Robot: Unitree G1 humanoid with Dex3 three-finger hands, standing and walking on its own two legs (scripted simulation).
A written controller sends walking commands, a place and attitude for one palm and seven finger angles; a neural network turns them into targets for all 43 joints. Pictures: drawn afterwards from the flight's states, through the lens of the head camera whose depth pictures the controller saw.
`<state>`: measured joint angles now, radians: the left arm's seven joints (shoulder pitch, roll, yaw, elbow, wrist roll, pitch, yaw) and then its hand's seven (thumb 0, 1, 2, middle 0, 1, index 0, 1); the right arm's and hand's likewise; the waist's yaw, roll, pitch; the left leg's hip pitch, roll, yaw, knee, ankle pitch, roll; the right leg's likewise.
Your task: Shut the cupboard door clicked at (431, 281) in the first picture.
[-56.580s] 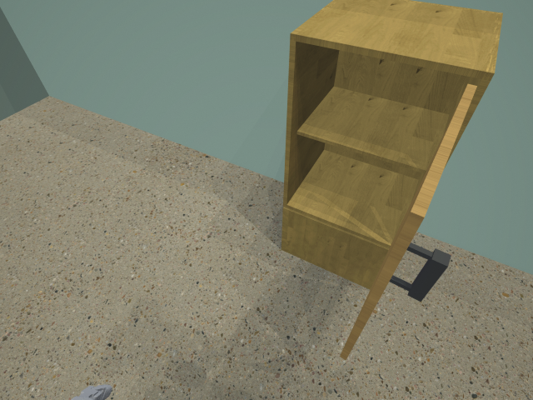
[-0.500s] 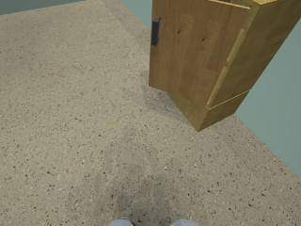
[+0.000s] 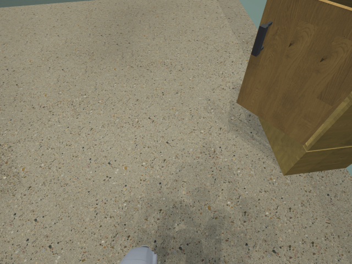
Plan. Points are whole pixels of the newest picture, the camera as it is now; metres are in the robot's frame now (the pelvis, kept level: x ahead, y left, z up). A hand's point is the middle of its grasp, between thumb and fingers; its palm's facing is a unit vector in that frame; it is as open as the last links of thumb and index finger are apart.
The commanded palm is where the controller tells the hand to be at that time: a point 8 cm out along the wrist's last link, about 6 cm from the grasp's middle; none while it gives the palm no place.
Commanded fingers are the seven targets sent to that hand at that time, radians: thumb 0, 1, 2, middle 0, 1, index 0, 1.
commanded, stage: walk to a spot facing it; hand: left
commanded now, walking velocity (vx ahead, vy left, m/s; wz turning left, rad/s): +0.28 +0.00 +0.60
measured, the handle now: (262, 38) +0.90 -0.31 -0.02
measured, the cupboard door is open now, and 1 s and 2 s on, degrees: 37 37 37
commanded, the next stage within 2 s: turn to face it in 0.90 s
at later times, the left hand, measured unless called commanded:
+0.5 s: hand (98, 242) +0.18 +0.22 -0.15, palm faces +0.22 -0.93 -0.28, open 7.4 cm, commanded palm none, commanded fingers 0.00 0.90 0.90 -0.20 -0.30 -0.20 -0.30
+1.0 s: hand (116, 259) +0.15 +0.18 -0.19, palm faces +0.57 -0.80 -0.19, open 7.4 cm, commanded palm none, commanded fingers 0.00 0.90 0.90 -0.20 -0.30 -0.20 -0.30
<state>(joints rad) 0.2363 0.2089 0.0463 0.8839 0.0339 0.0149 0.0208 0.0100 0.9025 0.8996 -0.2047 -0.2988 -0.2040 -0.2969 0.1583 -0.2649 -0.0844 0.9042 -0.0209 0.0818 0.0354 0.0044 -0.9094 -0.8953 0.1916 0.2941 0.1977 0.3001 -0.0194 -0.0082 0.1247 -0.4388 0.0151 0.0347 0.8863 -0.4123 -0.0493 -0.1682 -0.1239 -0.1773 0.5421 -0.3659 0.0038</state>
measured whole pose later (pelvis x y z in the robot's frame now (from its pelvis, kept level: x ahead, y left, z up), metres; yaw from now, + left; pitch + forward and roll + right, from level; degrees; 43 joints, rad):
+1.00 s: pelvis +0.25 +0.02 -0.02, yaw +33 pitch +0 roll +0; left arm 0.34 0.18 0.05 0.94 0.02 0.01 0.01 0.01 0.91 0.90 -0.21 -0.30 -0.20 -0.30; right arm 0.08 -0.22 -0.04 0.86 -0.03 0.03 0.04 0.00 -0.91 -0.90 0.19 0.29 0.20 0.30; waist 0.02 -0.02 0.13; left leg -0.40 0.01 0.12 0.64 -0.19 0.05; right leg -0.16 -0.17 -0.39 0.73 -0.48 0.02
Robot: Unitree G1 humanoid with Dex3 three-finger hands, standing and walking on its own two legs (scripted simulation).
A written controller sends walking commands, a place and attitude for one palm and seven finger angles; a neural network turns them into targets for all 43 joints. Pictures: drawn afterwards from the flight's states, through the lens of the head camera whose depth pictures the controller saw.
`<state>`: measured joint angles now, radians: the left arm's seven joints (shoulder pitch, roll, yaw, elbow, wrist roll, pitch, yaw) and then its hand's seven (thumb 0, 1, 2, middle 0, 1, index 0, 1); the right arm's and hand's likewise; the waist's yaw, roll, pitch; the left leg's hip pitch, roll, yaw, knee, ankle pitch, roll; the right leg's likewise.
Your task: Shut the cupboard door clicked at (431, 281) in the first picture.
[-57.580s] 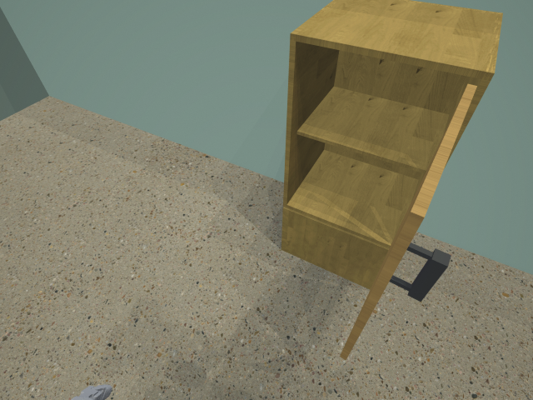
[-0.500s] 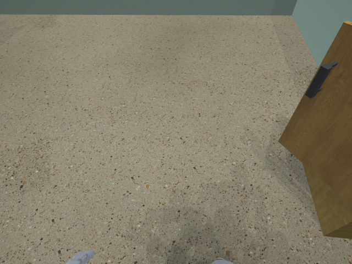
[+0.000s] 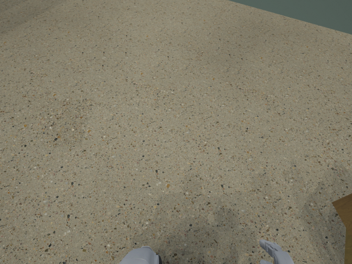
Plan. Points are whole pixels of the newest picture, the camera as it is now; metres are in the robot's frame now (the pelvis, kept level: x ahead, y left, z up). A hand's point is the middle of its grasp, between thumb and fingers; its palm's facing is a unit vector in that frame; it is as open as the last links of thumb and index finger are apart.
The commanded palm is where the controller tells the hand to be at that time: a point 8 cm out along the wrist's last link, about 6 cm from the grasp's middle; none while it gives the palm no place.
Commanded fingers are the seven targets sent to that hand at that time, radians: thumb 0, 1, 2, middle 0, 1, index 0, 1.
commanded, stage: turn to face it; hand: left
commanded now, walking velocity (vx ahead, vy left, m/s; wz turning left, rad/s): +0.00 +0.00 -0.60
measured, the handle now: out of the picture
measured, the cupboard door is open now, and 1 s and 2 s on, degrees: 37 37 37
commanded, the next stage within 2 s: none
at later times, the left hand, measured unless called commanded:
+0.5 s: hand out of the picture +0.12 +0.16 -0.15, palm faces -0.13 -0.96 -0.24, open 7.4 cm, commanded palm none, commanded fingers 0.00 0.90 0.90 -0.20 -0.30 -0.20 -0.30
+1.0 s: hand (120, 213) +0.24 +0.17 -0.14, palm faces -0.41 -0.88 -0.23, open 7.4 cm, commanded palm none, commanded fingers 0.00 0.90 0.90 -0.20 -0.30 -0.20 -0.30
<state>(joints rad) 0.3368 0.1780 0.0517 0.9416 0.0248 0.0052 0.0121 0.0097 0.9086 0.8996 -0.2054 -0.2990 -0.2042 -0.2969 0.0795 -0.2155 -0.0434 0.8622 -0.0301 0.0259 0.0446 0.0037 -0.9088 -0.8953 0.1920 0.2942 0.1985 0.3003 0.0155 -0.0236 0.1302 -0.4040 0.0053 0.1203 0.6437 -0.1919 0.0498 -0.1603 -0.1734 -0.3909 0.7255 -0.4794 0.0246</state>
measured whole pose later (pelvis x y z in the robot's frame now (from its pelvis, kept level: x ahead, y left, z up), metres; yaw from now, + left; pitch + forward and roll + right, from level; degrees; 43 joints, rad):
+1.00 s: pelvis +0.06 +0.01 +0.03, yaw -28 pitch -1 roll -2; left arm 0.16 0.28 0.10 0.88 0.02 0.09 -0.03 0.01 0.91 0.90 -0.20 -0.30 -0.20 -0.30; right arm 0.21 -0.18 -0.02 0.90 -0.03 0.01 -0.03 0.00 -0.90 -0.89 0.20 0.30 0.20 0.30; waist 0.01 -0.01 0.09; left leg -0.22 0.10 0.12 0.50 -0.27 0.00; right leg -0.45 0.00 -0.02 1.03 -0.47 0.05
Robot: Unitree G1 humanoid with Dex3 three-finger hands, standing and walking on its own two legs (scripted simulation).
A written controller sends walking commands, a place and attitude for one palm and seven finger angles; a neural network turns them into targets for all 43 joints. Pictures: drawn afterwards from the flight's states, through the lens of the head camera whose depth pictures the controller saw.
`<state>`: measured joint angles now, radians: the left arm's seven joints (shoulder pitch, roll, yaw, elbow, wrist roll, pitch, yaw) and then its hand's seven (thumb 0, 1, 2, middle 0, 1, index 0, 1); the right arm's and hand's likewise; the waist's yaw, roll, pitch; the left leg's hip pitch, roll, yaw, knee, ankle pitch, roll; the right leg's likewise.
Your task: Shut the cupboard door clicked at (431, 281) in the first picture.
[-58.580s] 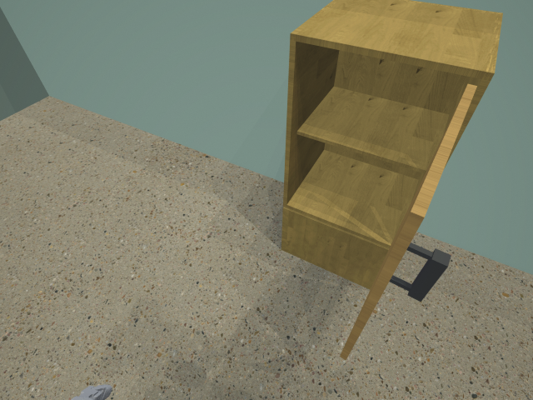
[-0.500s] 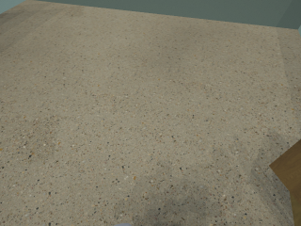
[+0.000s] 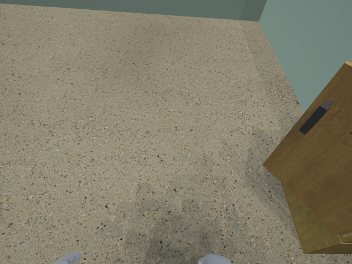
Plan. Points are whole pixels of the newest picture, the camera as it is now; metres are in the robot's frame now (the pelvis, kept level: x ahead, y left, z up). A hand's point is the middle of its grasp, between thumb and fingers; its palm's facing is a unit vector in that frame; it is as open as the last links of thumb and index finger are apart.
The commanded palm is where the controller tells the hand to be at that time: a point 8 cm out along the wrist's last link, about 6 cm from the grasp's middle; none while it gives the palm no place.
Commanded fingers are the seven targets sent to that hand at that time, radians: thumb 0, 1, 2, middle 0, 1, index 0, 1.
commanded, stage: turn to face it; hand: left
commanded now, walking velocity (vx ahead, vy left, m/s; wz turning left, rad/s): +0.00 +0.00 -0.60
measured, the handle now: (317, 116) +0.58 -0.42 -0.02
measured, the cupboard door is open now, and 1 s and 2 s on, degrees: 37 37 37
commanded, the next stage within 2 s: take the last steps up to it in 1.38 s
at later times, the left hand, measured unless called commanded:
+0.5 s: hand out of the picture +0.12 +0.15 -0.17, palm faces -0.26 -0.94 -0.22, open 7.4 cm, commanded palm none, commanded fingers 0.00 0.90 0.90 -0.20 -0.30 -0.20 -0.30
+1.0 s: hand (145, 236) +0.20 +0.09 -0.16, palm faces -0.55 -0.78 -0.30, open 7.4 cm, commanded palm none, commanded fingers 0.00 0.90 0.90 -0.20 -0.30 -0.20 -0.30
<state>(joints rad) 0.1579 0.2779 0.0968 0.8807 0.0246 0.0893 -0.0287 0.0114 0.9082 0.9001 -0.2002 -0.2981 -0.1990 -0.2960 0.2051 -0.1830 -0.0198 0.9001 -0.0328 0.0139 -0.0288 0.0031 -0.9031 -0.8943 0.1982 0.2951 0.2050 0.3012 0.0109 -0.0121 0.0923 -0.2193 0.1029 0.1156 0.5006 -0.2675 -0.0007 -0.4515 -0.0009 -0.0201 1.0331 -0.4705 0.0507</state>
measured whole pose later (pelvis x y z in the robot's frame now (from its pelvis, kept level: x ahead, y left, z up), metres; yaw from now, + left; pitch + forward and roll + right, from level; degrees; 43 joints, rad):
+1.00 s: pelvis -0.01 -0.03 -0.02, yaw -35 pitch +0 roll -1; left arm 0.15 0.24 0.06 0.88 0.03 0.04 -0.03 0.01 0.91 0.90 -0.20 -0.30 -0.20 -0.30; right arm 0.23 -0.27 -0.06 0.92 -0.02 0.05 -0.01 0.00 -0.90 -0.89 0.20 0.30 0.21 0.30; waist -0.01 0.07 0.09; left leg -0.33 0.16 0.15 0.82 -0.49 -0.06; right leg -0.29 -0.01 -0.06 0.63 -0.34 -0.02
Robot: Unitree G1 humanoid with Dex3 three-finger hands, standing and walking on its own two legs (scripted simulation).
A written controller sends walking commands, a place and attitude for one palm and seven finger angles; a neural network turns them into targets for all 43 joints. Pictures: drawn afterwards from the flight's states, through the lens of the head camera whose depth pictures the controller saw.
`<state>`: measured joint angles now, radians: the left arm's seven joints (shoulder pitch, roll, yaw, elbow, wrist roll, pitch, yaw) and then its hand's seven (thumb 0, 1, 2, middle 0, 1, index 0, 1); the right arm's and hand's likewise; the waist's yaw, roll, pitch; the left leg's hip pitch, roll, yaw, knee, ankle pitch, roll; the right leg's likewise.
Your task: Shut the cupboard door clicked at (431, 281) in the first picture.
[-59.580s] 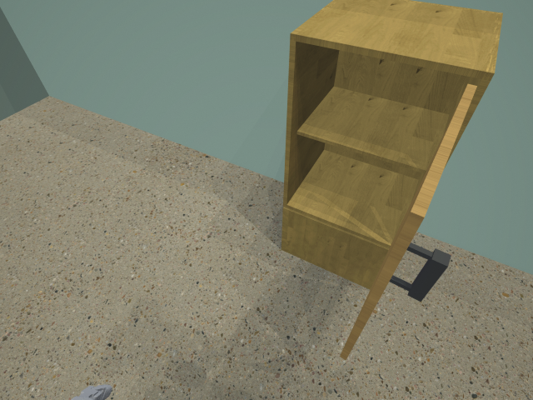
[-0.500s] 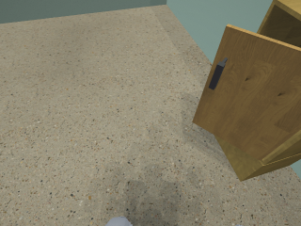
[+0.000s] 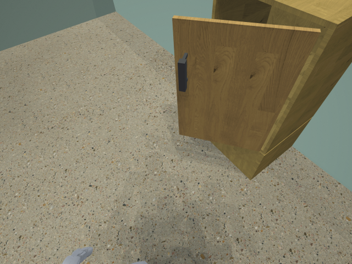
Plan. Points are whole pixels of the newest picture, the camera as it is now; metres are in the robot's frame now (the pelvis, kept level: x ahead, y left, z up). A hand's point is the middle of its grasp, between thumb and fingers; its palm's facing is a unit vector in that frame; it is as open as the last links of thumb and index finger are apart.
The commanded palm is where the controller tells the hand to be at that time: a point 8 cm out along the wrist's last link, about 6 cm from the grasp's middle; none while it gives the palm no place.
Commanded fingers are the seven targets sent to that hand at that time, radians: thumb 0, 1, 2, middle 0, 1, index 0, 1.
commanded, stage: turn to face it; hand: left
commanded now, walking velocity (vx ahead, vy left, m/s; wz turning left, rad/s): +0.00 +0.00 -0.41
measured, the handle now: (184, 72) +0.71 +0.01 +0.00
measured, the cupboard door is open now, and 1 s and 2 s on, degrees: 37 37 37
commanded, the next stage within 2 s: take the last steps up to it in 0.38 s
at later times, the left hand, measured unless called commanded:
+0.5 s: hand out of the picture +0.12 +0.21 -0.16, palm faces -0.14 -0.97 -0.19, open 7.4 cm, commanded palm none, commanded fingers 0.00 0.90 0.90 -0.20 -0.30 -0.20 -0.30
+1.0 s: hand out of the picture +0.13 +0.13 -0.15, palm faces -0.22 -0.96 -0.17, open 7.4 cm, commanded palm none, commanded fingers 0.00 0.90 0.90 -0.20 -0.30 -0.20 -0.30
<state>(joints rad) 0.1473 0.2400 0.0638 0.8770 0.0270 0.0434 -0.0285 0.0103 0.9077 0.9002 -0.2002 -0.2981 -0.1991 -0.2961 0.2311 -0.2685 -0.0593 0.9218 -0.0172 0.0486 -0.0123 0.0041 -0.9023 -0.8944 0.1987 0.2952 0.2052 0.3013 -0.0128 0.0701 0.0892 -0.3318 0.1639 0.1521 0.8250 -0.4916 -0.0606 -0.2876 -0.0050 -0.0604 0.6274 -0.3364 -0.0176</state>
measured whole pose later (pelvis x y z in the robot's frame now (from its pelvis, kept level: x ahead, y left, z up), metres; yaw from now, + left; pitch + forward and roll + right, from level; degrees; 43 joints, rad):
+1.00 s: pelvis +0.09 -0.03 +0.02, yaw -14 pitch +0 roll +0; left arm 0.33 0.14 0.03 1.06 0.03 -0.03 0.00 0.01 0.91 0.90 -0.20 -0.30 -0.20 -0.30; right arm 0.29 -0.21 -0.05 1.04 -0.03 0.01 0.02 0.01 -0.91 -0.90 0.19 0.29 0.20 0.30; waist -0.03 0.01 0.03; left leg -0.50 0.08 0.07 0.89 -0.30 -0.03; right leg -0.02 0.02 -0.07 0.33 -0.30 -0.04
